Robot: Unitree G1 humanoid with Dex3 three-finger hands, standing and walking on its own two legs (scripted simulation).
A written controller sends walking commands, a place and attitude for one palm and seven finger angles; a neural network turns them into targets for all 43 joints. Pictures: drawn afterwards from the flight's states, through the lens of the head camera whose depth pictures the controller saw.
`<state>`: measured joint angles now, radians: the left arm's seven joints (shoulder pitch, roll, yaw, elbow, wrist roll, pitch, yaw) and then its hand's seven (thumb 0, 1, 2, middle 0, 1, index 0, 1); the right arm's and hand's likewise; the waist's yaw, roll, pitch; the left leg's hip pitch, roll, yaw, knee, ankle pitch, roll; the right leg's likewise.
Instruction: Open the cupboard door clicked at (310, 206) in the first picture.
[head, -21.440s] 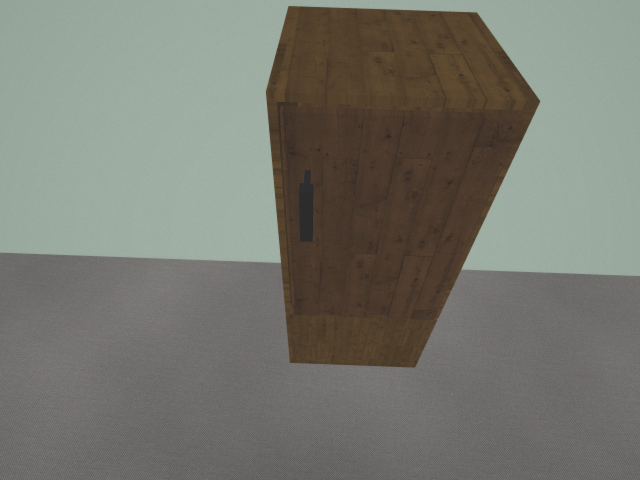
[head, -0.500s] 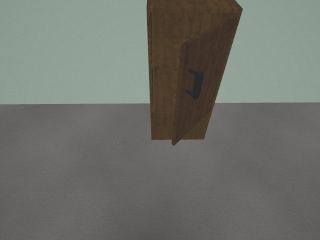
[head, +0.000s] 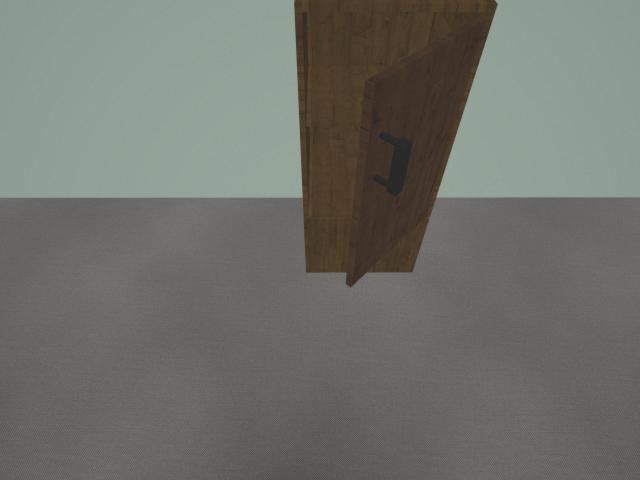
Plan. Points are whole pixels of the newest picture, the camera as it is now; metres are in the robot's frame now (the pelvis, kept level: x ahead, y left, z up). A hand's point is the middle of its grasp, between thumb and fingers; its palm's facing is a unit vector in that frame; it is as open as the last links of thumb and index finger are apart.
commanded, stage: look to check the result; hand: left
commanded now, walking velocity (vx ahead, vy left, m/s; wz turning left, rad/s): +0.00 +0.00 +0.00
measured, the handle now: (390, 163) +0.67 -0.10 -0.01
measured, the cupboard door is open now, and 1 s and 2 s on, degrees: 46 46 46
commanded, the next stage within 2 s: walk to a spot facing it in 0.08 s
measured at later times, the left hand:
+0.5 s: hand out of the picture +0.02 +0.18 -0.19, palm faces -0.03 -0.98 -0.19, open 7.3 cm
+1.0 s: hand out of the picture +0.14 +0.14 -0.16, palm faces -0.33 -0.90 -0.27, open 7.3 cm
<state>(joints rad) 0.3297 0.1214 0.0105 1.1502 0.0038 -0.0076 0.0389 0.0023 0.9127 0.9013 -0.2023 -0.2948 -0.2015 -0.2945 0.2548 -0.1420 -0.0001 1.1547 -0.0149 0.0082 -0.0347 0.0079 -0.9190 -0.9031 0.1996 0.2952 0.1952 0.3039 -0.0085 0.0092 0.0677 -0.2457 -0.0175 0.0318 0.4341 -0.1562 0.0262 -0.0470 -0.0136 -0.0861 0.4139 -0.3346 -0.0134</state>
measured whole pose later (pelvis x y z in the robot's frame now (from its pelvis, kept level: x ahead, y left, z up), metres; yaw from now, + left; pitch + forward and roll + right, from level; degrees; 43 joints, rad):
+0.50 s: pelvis +0.01 +0.00 -0.01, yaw -6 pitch -1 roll +0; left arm 0.29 0.15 0.07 1.08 0.02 0.04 0.02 0.00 0.91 0.90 -0.20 -0.30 -0.20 -0.29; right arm 0.22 -0.16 -0.04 1.08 -0.02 0.03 -0.05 0.01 -0.91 -0.90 0.20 0.30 0.20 0.30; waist 0.00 0.00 0.09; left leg -0.30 0.05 0.11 0.59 -0.27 0.01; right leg -0.12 0.03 0.00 0.53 -0.39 -0.03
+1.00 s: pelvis -0.01 -0.02 +0.00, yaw -23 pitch +1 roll +1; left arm 0.19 0.21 0.07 0.92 0.03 0.03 0.01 0.00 0.91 0.90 -0.20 -0.30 -0.20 -0.29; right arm 0.11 -0.24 -0.06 0.91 -0.01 0.05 -0.03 0.01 -0.91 -0.90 0.20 0.30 0.19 0.30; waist 0.01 0.01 0.11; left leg -0.44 0.04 0.03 0.94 -0.45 -0.06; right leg -0.26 0.04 0.08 0.54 -0.28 -0.03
